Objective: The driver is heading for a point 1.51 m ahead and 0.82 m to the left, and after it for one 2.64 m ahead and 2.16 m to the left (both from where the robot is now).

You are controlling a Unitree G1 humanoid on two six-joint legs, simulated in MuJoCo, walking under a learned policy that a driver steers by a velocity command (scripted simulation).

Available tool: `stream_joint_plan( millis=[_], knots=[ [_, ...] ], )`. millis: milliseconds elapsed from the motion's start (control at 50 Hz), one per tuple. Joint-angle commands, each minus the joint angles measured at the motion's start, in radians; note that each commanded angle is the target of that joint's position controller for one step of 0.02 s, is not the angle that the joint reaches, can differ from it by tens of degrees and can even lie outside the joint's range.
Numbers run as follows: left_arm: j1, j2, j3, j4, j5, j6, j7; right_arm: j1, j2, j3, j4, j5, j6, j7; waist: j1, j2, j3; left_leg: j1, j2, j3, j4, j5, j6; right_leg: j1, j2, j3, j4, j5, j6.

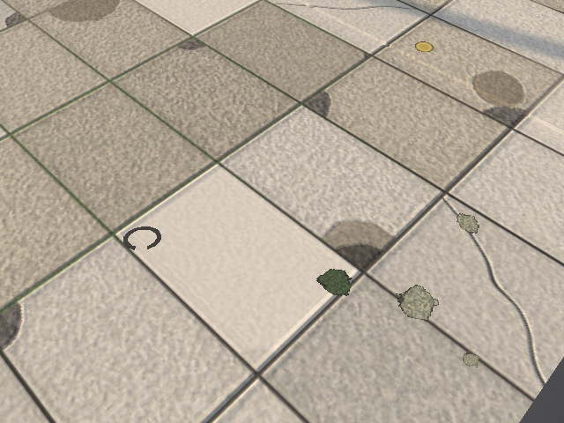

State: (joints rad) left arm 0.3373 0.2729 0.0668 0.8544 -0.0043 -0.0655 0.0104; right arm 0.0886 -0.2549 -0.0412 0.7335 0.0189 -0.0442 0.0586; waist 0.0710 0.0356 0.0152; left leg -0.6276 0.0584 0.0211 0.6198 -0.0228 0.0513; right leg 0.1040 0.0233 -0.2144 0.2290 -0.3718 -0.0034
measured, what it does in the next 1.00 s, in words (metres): walks ahead, turning left: left foot, then right foot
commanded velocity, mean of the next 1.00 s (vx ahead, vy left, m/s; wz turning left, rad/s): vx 0.50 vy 0.00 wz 0.57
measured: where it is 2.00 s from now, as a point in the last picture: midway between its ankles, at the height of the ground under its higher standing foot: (133, 231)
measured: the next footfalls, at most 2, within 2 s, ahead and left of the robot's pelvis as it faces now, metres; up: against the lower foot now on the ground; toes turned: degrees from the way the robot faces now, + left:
left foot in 0.06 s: +0.20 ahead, +0.11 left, +0.00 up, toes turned +4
right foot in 0.52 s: +0.51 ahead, -0.06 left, +0.00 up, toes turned +22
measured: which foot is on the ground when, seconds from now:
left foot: up 0.00-0.04, down 0.06-0.54, up 0.56-1.00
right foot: down 0.00-0.06, up 0.08-0.50, down 0.52-1.00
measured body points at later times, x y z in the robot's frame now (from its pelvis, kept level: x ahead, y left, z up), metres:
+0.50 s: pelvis +0.30 +0.02 +0.00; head +0.32 +0.03 +0.45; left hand +0.45 +0.31 -0.07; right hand +0.42 -0.26 -0.10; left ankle +0.17 +0.10 -0.73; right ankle +0.47 -0.07 -0.72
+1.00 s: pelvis +0.53 +0.11 +0.00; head +0.56 +0.14 +0.45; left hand +0.37 +0.36 -0.13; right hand +0.86 +0.06 -0.07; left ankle +0.59 +0.30 -0.71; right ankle +0.47 -0.07 -0.73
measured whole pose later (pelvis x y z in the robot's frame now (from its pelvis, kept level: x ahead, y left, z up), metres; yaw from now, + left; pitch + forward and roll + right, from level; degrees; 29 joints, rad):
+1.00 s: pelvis +0.53 +0.11 +0.00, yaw +35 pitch +2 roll -2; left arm 0.33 0.31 0.08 0.85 -0.02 -0.06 0.00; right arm 0.08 -0.27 -0.06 0.59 0.02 -0.01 0.05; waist 0.10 0.03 0.04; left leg -0.61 0.06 0.02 0.66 -0.09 0.05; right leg 0.09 -0.03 -0.24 0.27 -0.38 0.04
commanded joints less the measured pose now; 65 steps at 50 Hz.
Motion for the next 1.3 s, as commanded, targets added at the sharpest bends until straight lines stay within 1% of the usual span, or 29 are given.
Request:
stream_joint_plan(
  millis=[20, 60, 80, 100, 120, 140, 180, 240, 340, 420, 500, 520, 540, 560, 580, 600, 620, 700, 940, 1000, 1040, 1060, 1080, 1100, 1120, 1140, 1160, 1200, 1300],
  knots=[
    [-0.014, 0.209, 0.051, -0.050, -0.007, 0.018, 0.021, -0.014, -0.114, -0.040, -0.102, 0.001, -0.011, 0.012, -0.068, -0.137, -0.024, 0.081, -0.083, 0.090, 0.001, -0.152, 0.056, 0.039, -0.299, 0.035, 0.202, 1.123, -0.104],
    [-0.034, 0.207, 0.044, -0.068, -0.005, 0.023, 0.034, 0.283, -0.226, -0.099, -0.039, 0.004, -0.004, -0.010, -0.228, -0.084, -0.182, 0.560, -0.090, -0.001, -0.089, -0.079, 0.136, -0.199, -0.238, 0.007, 0.633, 0.993, -0.042],
    [0.059, 0.072, 0.001, -0.118, 0.029, -0.005, 0.015, 0.334, -0.343, -0.125, -0.031, 0.007, 0.000, -0.027, -0.153, 0.170, -0.287, 0.970, 0.179, -0.500, -0.097, -0.135, 0.310, -0.672, -0.070, 0.036, 1.018, 0.160, 0.026],
    [0.011, 0.088, -0.008, -0.128, 0.012, -0.050, -0.003, 0.355, -0.298, -0.106, -0.054, 0.003, -0.009, -0.027, -0.180, 0.126, -0.430, 1.086, 0.288, -0.866, -0.263, -0.215, 0.395, -0.842, 0.030, 0.268, 1.176, -0.227, 0.024],
    [-0.105, 0.148, 0.010, -0.160, -0.031, -0.074, -0.017, 0.335, -0.237, -0.087, -0.049, -0.007, -0.015, -0.027, -0.210, 0.065, -0.315, 1.019, 0.250, -0.715, -0.294, -0.193, 0.331, -0.933, -0.033, 0.324, 1.186, -0.151, 0.002],
    [-0.140, 0.139, 0.004, -0.176, -0.033, -0.086, -0.017, 0.275, -0.207, -0.079, -0.054, -0.003, -0.019, -0.028, -0.173, 0.011, -0.199, 0.863, 0.208, -0.579, -0.301, -0.133, 0.293, -0.928, -0.075, 0.309, 1.102, -0.063, -0.012],
    [-0.131, 0.149, 0.018, -0.165, 0.007, -0.076, -0.005, 0.157, -0.151, -0.060, -0.086, -0.010, -0.018, -0.033, -0.086, -0.021, -0.086, 0.585, 0.138, -0.419, -0.340, 0.041, 0.253, -0.796, -0.133, 0.299, 0.952, 0.021, 0.003],
    [-0.101, 0.118, 0.016, -0.168, 0.019, -0.040, -0.004, 0.131, -0.162, -0.064, -0.102, -0.012, -0.022, -0.044, -0.043, 0.005, -0.062, 0.418, 0.096, -0.342, -0.388, 0.142, 0.259, -0.710, -0.137, 0.276, 0.841, 0.072, 0.048],
    [-0.284, 0.065, -0.008, -0.218, 0.018, -0.038, -0.007, 0.194, -0.195, -0.075, -0.080, 0.001, -0.012, -0.070, -0.109, 0.039, -0.027, 0.329, 0.012, -0.246, -0.372, 0.050, 0.187, -0.640, -0.072, 0.253, 0.462, 0.387, 0.081],
    [-0.366, 0.101, 0.001, -0.245, -0.004, -0.052, -0.025, 0.258, -0.195, -0.076, -0.059, 0.009, 0.001, -0.075, -0.141, 0.061, -0.028, 0.395, 0.048, -0.343, -0.311, -0.080, 0.162, -0.583, -0.032, 0.282, 0.309, 0.432, 0.068],
    [-0.246, 0.149, 0.031, -0.220, -0.005, -0.070, -0.029, 0.235, -0.170, -0.072, -0.070, 0.004, 0.008, -0.077, -0.059, 0.098, -0.053, 0.450, 0.053, -0.433, -0.162, -0.085, 0.114, -0.419, -0.028, 0.279, 0.224, 0.313, 0.001],
    [-0.142, 0.181, 0.046, -0.206, 0.010, -0.076, -0.023, 0.234, -0.123, -0.055, -0.081, -0.002, 0.005, -0.074, -0.008, 0.068, -0.137, 0.402, 0.001, -0.387, -0.006, -0.080, 0.080, -0.236, -0.094, 0.325, 0.228, 0.296, -0.042],
    [0.005, 0.238, 0.058, -0.194, 0.018, -0.073, -0.014, 0.268, -0.060, -0.033, -0.098, -0.023, 0.002, -0.073, 0.029, -0.090, -0.278, 0.262, -0.085, -0.273, 0.294, -0.326, 0.035, 0.021, -0.280, 0.520, 0.231, 0.249, -0.096],
    [0.058, 0.300, 0.073, -0.153, 0.022, -0.059, -0.024, 0.388, -0.054, -0.026, -0.134, 0.021, -0.007, -0.073, -0.040, -0.453, -0.336, -0.090, -0.155, -0.184, 0.584, -0.599, -0.008, 0.226, -0.468, 1.029, 0.100, -0.063, -0.257],
    [0.006, 0.192, 0.050, -0.183, 0.004, -0.056, -0.027, 0.361, -0.164, -0.047, -0.098, 0.027, -0.006, -0.077, -0.011, -0.272, -0.228, -0.181, -0.080, -0.216, 0.692, -0.531, -0.027, 0.151, -0.441, 1.014, 0.051, -0.239, -0.231],
    [-0.028, 0.141, 0.035, -0.188, 0.003, -0.048, -0.021, 0.251, -0.199, -0.058, -0.111, 0.016, 0.001, -0.075, 0.012, -0.177, -0.124, -0.194, -0.048, -0.186, 0.710, -0.436, -0.033, 0.045, -0.395, 0.824, 0.057, -0.181, -0.186],
    [-0.072, 0.127, 0.027, -0.190, 0.014, -0.043, -0.020, 0.206, -0.183, -0.058, -0.119, 0.006, 0.006, -0.075, -0.007, -0.105, -0.068, -0.152, -0.016, -0.165, 0.683, -0.369, -0.038, -0.070, -0.350, 0.693, 0.044, -0.030, -0.167],
    [-0.109, 0.096, 0.019, -0.158, 0.013, -0.049, -0.014, 0.185, -0.117, -0.056, -0.138, 0.011, 0.022, -0.059, -0.050, -0.153, -0.008, -0.071, 0.045, -0.131, 0.563, -0.279, -0.047, -0.221, -0.272, 0.429, -0.033, 0.224, -0.165],
    [-0.033, 0.203, 0.050, -0.065, -0.011, -0.016, -0.004, -0.084, -0.070, -0.031, -0.221, 0.008, 0.012, -0.006, 0.018, -0.096, 0.068, -0.049, 0.023, 0.001, 0.057, -0.006, -0.020, -0.074, -0.297, 0.095, -0.045, 0.502, -0.134],
    [-0.041, 0.247, 0.064, -0.061, -0.028, 0.002, 0.003, -0.034, -0.118, -0.055, -0.228, 0.001, 0.019, 0.000, -0.044, -0.137, 0.013, 0.093, -0.056, 0.073, 0.018, -0.153, 0.041, -0.012, -0.305, 0.038, 0.121, 0.936, -0.106],
    [-0.058, 0.240, 0.059, -0.068, -0.034, 0.012, 0.010, 0.239, -0.204, -0.107, -0.160, 0.003, 0.029, -0.015, -0.200, -0.112, -0.132, 0.482, -0.134, 0.088, -0.070, -0.099, 0.110, -0.131, -0.259, -0.010, 0.485, 1.029, -0.061],
    [-0.027, 0.163, 0.031, -0.089, 0.006, 0.006, 0.010, 0.371, -0.286, -0.133, -0.130, 0.010, 0.039, -0.037, -0.228, 0.052, -0.220, 0.791, 0.032, -0.174, -0.072, -0.073, 0.175, -0.415, -0.204, -0.006, 0.812, 0.510, -0.017],
    [0.038, 0.061, -0.007, -0.151, 0.024, -0.024, -0.004, 0.312, -0.366, -0.130, -0.157, 0.009, 0.021, -0.034, -0.106, 0.243, -0.341, 1.025, 0.251, -0.773, -0.220, -0.319, 0.365, -0.794, 0.002, 0.159, 1.107, -0.247, 0.026],
    [-0.094, 0.164, 0.012, -0.163, -0.016, -0.055, -0.017, 0.336, -0.270, -0.105, -0.167, 0.006, 0.006, -0.026, -0.196, 0.103, -0.359, 1.019, 0.261, -0.812, -0.317, -0.398, 0.338, -0.898, -0.033, 0.313, 1.171, -0.200, 0.012],
    [-0.157, 0.183, 0.016, -0.189, -0.040, -0.071, -0.023, 0.301, -0.231, -0.091, -0.153, 0.000, -0.007, -0.024, -0.184, 0.079, -0.211, 0.903, 0.234, -0.672, -0.331, -0.323, 0.297, -0.950, -0.069, 0.298, 1.127, -0.099, -0.006],
    [-0.160, 0.168, 0.012, -0.180, -0.022, -0.077, -0.016, 0.242, -0.208, -0.082, -0.156, 0.002, -0.013, -0.025, -0.137, -0.009, -0.136, 0.755, 0.189, -0.561, -0.330, -0.212, 0.265, -0.898, -0.110, 0.298, 1.043, -0.017, -0.009],
    [-0.153, 0.171, 0.017, -0.171, 0.003, -0.076, -0.010, 0.180, -0.184, -0.074, -0.165, -0.004, -0.014, -0.028, -0.096, -0.018, -0.091, 0.631, 0.151, -0.477, -0.339, -0.098, 0.245, -0.830, -0.135, 0.297, 0.963, 0.029, 0.001],
    [-0.105, 0.167, 0.020, -0.152, 0.008, -0.051, -0.014, 0.130, -0.152, -0.060, -0.175, -0.020, -0.018, -0.036, -0.050, 0.014, -0.080, 0.512, 0.125, -0.400, -0.377, 0.040, 0.242, -0.737, -0.160, 0.292, 0.902, 0.081, 0.021],
    [-0.209, 0.099, -0.003, -0.170, 0.018, -0.027, -0.015, 0.191, -0.172, -0.058, -0.111, -0.014, -0.028, -0.061, -0.082, 0.016, -0.025, 0.426, 0.069, -0.234, -0.415, 0.167, 0.210, -0.738, -0.145, 0.253, 0.637, 0.322, 0.070]
  ],
)
Velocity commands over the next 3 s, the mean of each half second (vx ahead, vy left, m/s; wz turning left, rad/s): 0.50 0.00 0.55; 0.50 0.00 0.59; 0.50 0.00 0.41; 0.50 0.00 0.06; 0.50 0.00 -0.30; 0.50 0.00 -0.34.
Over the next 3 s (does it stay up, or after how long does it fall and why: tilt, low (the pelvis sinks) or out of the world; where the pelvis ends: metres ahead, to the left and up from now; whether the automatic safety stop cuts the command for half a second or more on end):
stays up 1.39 0.83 0.02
